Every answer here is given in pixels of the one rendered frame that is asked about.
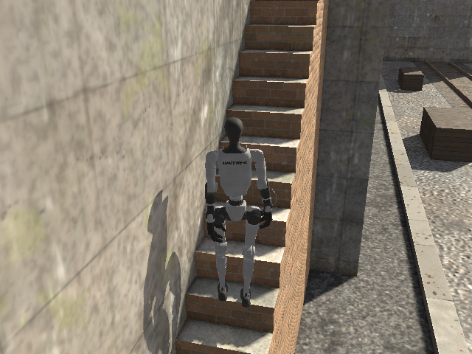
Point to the stairs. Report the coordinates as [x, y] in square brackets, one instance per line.
[278, 98]

